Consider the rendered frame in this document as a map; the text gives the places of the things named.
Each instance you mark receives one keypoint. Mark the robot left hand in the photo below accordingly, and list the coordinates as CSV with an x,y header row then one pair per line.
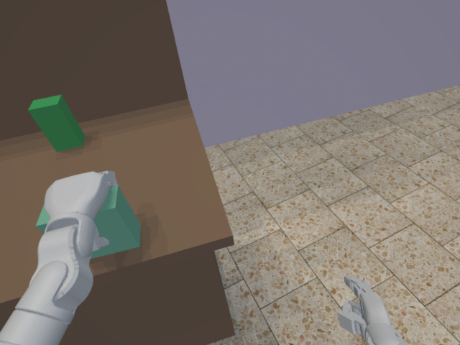
x,y
83,193

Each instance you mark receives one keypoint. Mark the left robot forearm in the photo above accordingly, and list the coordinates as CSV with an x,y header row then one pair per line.
x,y
61,282

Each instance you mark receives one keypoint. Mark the right robot forearm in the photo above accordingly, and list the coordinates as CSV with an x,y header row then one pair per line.
x,y
382,334

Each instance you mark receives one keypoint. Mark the table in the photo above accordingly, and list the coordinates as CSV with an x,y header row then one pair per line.
x,y
116,64

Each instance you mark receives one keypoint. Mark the robot right hand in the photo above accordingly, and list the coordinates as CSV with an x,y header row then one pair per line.
x,y
356,317

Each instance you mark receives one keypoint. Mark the sponge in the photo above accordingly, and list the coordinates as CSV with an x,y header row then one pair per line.
x,y
115,221

